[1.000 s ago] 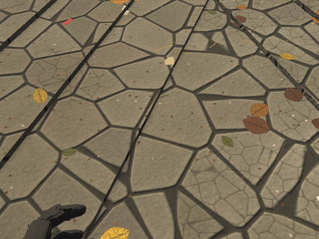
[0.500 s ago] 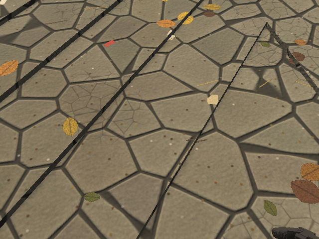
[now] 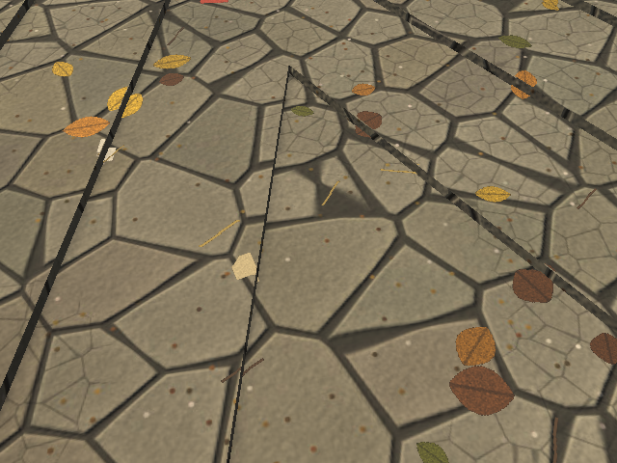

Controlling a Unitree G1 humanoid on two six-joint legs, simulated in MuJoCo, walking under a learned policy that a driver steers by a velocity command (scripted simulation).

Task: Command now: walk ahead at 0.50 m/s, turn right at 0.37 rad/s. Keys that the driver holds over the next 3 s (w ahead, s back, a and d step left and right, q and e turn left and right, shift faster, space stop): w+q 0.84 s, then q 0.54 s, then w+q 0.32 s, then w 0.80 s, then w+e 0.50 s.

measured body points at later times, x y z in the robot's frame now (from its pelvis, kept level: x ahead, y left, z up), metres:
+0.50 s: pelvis +0.27 -0.03 +0.01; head +0.29 -0.03 +0.46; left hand +0.28 +0.24 -0.13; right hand +0.44 -0.27 -0.12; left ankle +0.42 +0.15 -0.67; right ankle +0.18 -0.13 -0.73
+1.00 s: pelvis +0.52 +0.01 +0.00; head +0.54 +0.02 +0.45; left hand +0.63 +0.34 -0.07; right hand +0.72 -0.21 -0.12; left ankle +0.46 +0.12 -0.72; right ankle +0.66 -0.07 -0.73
